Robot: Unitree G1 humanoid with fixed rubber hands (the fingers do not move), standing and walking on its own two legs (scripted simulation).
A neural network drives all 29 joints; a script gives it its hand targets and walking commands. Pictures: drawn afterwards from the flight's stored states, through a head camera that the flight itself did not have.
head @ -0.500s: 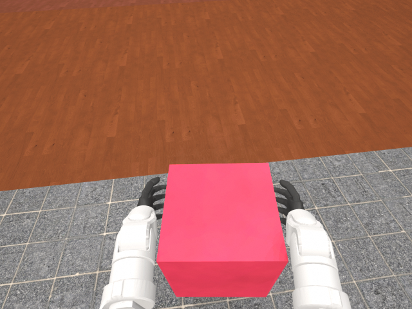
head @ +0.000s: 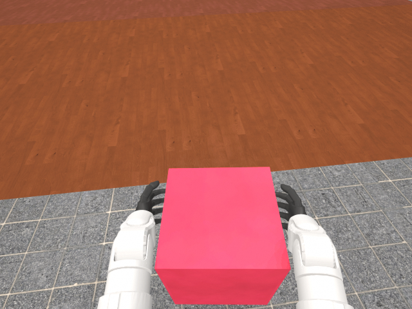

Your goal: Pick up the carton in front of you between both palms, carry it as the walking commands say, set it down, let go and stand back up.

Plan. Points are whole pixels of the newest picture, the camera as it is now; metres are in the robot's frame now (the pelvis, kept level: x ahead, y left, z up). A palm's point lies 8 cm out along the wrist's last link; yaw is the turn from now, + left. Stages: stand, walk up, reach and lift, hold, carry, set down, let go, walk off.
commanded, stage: hold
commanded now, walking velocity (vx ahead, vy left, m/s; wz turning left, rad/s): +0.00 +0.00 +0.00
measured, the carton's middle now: (219, 239) +0.28 +0.00 -0.03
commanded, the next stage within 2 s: carry in 0.26 s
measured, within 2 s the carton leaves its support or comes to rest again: neither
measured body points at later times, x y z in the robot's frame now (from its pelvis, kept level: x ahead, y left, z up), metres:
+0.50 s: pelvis +0.02 +0.02 -0.01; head -0.03 +0.02 +0.44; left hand +0.32 +0.18 +0.07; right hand +0.32 -0.13 +0.07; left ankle +0.00 +0.13 -0.75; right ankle +0.01 -0.12 -0.73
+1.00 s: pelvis +0.26 +0.03 -0.01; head +0.23 +0.04 +0.44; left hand +0.49 +0.20 +0.07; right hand +0.52 -0.10 +0.08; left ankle +0.38 +0.15 -0.73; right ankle +0.12 -0.09 -0.75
